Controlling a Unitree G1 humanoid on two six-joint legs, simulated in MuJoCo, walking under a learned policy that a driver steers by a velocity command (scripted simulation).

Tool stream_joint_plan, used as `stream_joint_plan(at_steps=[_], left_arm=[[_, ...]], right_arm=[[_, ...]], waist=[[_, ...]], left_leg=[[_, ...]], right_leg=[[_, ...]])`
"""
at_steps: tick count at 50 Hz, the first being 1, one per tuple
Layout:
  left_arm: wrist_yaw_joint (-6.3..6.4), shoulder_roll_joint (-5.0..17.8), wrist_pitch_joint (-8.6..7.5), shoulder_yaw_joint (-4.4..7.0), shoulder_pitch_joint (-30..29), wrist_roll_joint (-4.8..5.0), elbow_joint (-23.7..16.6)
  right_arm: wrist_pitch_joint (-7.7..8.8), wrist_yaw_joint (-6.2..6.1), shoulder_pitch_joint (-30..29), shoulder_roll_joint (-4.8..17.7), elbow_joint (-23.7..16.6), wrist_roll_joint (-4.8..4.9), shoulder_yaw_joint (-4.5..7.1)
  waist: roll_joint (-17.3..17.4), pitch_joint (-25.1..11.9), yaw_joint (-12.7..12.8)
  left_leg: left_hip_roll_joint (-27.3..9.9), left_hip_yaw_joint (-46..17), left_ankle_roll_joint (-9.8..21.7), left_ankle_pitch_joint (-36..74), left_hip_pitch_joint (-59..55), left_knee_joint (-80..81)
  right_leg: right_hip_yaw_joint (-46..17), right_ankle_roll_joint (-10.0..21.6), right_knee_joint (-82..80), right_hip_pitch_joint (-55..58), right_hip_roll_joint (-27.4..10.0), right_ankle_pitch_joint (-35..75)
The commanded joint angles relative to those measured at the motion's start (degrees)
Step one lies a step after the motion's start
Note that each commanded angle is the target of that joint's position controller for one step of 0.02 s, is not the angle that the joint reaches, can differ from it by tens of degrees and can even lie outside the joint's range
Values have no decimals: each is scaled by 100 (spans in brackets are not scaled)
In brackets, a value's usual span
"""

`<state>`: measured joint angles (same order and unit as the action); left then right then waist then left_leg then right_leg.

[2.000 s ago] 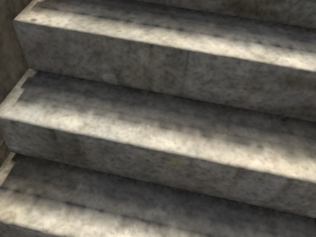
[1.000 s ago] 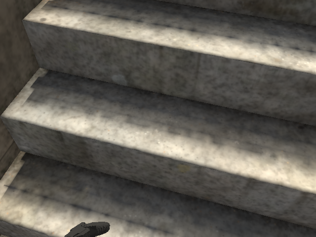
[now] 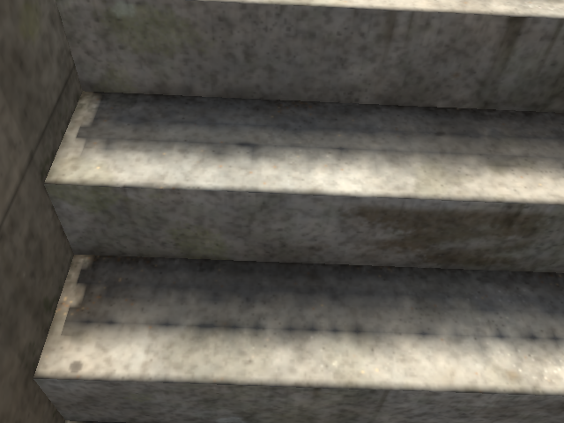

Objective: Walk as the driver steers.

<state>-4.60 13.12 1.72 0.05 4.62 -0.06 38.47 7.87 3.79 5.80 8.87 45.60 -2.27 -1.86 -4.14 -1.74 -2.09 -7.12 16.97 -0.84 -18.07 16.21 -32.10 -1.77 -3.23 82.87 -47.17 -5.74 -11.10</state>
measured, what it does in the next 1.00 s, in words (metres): climbs, turning right: right foot, then left foot 0.20 m higher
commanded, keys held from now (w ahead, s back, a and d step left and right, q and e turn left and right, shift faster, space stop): e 0.72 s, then w+e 0.10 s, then w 0.18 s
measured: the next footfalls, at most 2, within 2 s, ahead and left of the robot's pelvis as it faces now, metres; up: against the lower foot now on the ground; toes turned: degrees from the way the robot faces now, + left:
right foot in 0.08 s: +0.05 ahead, -0.14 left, +0.00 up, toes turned -8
left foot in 0.50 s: +0.24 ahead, +0.13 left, +0.20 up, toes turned -25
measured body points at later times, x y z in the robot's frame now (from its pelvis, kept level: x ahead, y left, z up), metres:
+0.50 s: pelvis +0.10 +0.01 +0.03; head +0.12 +0.01 +0.48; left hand +0.20 +0.29 -0.09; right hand +0.31 -0.26 +0.03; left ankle +0.20 +0.14 -0.54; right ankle +0.01 -0.13 -0.72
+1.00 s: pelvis +0.15 -0.06 +0.10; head +0.15 -0.04 +0.55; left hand +0.47 +0.01 +0.01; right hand +0.03 -0.27 -0.03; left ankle +0.20 +0.14 -0.53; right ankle +0.06 -0.17 -0.61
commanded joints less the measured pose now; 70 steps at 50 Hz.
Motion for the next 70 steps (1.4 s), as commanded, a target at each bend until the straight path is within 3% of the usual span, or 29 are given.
stream_joint_plan(at_steps=[1, 4, 6, 7, 9, 16, 19, 21, 23, 25, 26, 27, 28, 30, 33, 38, 42, 48, 50, 52, 54, 55, 58, 62, 65, 66, 67, 68, 70], left_arm=[[159, 31, -119, -39, -117, -132, -412], [392, 594, -491, 216, 110, -8, -51], [568, 2081, -564, 728, 2013, 34, 434], [336, 1599, -559, 697, 2621, -122, 756], [182, 1352, -448, 704, 2602, -157, 843], [273, 918, -492, 340, 1389, -265, 826], [397, 1749, -624, 514, 1543, -352, 426], [339, 1869, -625, 506, 1471, -353, 583], [105, 2379, -460, 619, 688, -359, 347], [64, 2046, -432, 633, 434, -279, 118], [40, 1451, -389, 551, 446, -439, 53], [-23, 780, -277, 343, 799, -472, 109], [-42, 810, -252, 336, 229, -124, 160], [105, 740, -376, 404, 18, 119, 92], [101, 667, -468, 199, 98, -117, 114], [-68, 934, -350, 190, 37, -273, 70], [-174, 1437, -546, 350, -160, -490, 262], [-129, 1051, -484, 260, -886, -378, 134], [-201, 925, -486, 251, -277, -371, 358], [-157, 1190, -446, 524, 794, -400, 748], [-262, 2466, -449, 1081, 2804, -622, 1339], [-382, 1913, -439, 783, 5266, -1334, 1996], [52, 1685, -479, 463, 5444, -714, 2418], [78, 1028, -370, 139, 4006, -662, 2327], [55, 692, -439, 22, 2861, -935, 2183], [376, 381, -718, 89, 2733, -143, 2231], [489, 294, -828, -24, 2594, -147, 2303], [-29, 985, -545, -50, 2065, -698, 2145], [-328, 1789, -478, 137, 2227, -525, 2035]], right_arm=[[-97, -78, 463, 1880, -87, -176, 710], [-223, -245, 539, 1003, -258, 12, 549], [-120, -285, 409, 107, -903, -41, 292], [-142, -327, -775, 450, -1255, 164, 357], [-18, -322, -1222, 661, -1455, 234, 451], [-452, -371, -654, 686, -2147, 76, 219], [-509, -480, -1213, 855, -2980, 197, 252], [-804, -436, -1859, 847, -3409, 264, 125], [-994, -270, -304, 704, -2777, 386, 39], [-827, -175, 857, 1169, -1996, 313, 285], [-752, -366, 1614, 1609, -1808, 193, 419], [-809, -476, 2562, 2051, -1534, -101, 556], [-631, -405, 2718, 1993, -1504, -79, 490], [-339, -124, 1284, 1106, -969, 226, 275], [-116, -306, 353, 337, -628, 362, 127], [24, -739, 585, 736, -499, 1, 98], [78, -470, 1066, 1299, -420, -207, 144], [-43, -304, 1143, 1657, -295, -247, 235], [-240, -221, 1227, 1676, -311, 25, 307], [-464, 223, 1703, 1464, -162, -451, 194], [-654, 611, 2226, 359, -623, -101, -67], [-695, 583, 388, 722, -650, 436, 46], [-351, 296, -431, 476, -948, 53, 68], [-392, 226, -349, 120, -1210, -57, -160], [-738, 415, -345, -112, -1426, 10, -296], [-797, -144, -2201, -589, -1643, -127, -365], [-913, -419, -2227, -673, -1865, 47, -428], [-1030, 235, -1049, 113, -2241, 522, -325], [-1367, 507, -1276, 867, -2065, 427, -111]], waist=[[1670, -297, -103], [829, -912, -93], [-1365, -2181, 264], [-757, -1466, 1045], [-716, -1079, 1181], [264, -361, 199], [-162, -625, -53], [-208, -164, -400], [-1393, -595, -873], [-667, -1750, -855], [689, -2497, -948], [2550, -2810, -1169], [2208, -1593, -1399], [1916, -41, -240], [301, -328, 270], [785, -645, -109], [564, -122, -415], [1063, 447, -467], [517, 538, -137], [505, 92, 33], [-1648, -817, -31], [-270, -1092, 1528], [-1860, -1179, 1051], [-51, -543, 346], [892, 31, -349], [1113, -157, 366], [518, 355, 158], [-944, 268, -1233], [-955, -579, -869]], left_leg=[[-1925, -1292, 1515, 3233, -1703, 686], [-1184, -738, 819, 2845, -1919, -458], [401, -505, -536, -1381, 2179, -3428], [914, -1323, -618, -1861, 3640, -5558], [918, -1954, -114, -1823, 5012, -9333], [1032, -2254, 530, -2400, 5877, -10742], [809, -1464, 408, -1803, 4264, -8346], [823, -1135, 540, -3686, 3705, -5895], [1051, -1686, 361, -2391, 2740, -5065], [1526, -1154, 340, -744, 1462, -3630], [458, -3809, 1523, 1629, 88, -2100], [-1180, -7439, 2992, 1158, -673, -313], [-1158, -7852, 2746, -639, 322, 12], [-489, -5713, 1978, -2298, 1151, -138], [-273, -4124, 1331, -1293, 1815, -978], [-547, -3606, 1399, -1164, 1706, -775], [-610, -3432, 1437, -2349, 1732, -1127], [-629, -2962, 1267, -2184, 1762, -1616], [-494, -2778, 1264, -1059, 885, -2392], [-545, -2537, 1017, 1439, 1171, -3916], [916, -1009, 118, -1847, 3848, -8985], [1459, -1200, -285, -1839, 4691, -10805], [1282, -1049, 309, -1060, 6893, -11656], [629, -2241, 653, -1094, 8818, -12240], [253, -1689, 1131, 281, 7954, -10352], [764, -533, 785, -307, 5991, -10468], [583, -510, 698, -264, 5264, -10052], [666, -980, 1365, 618, 3471, -7908], [1434, -457, 641, 134, 2369, -6166]], right_leg=[[575, 132, -3148, 579, 9, -477], [781, 916, -5880, 2259, 634, 1500], [-2198, 3204, -5392, 6625, -1245, 7835], [-2527, 2908, -5378, 6667, -1390, 7433], [-2017, 2446, -5156, 5949, -1309, 6248], [-1659, 1984, -6286, 3645, -1325, 2866], [-1294, 1496, -6554, 2033, -240, 1140], [-1866, 1735, -7766, 1539, -716, 1348], [-1887, 1837, -7650, 2254, -1396, 4240], [-946, 1683, -6191, 3522, -886, 7661], [-626, 1117, -4456, 2276, -17, 5932], [-1108, 469, -2116, 417, 1020, -32], [-1882, 468, 750, -413, 1030, 94], [-1560, 766, 1782, -1447, 1113, 314], [-869, 624, 1404, -636, 539, -628], [-680, 720, 2020, -502, 409, 446], [-401, 703, 1234, -22, 261, 528], [781, 669, -4049, 2053, 79, 1761], [1259, 747, -6395, 2632, 286, 2330], [744, 997, -6862, 4453, 47, 3168], [-541, 2824, -5293, 6747, -1544, 11263], [-1071, 2662, -4782, 7213, -1633, 12375], [-1603, 1746, -5246, 7552, -1128, 6644], [-3735, 2884, -6297, 6656, -2577, 4257], [-1868, 2093, -6972, 4385, -1515, 2802], [-1210, 1531, -8067, 3328, -1038, 1816], [-895, 1496, -8494, 2403, -896, 2052], [-373, 1902, -7912, 647, -515, 6719], [-527, 2645, -7697, 1547, -1138, 11243]])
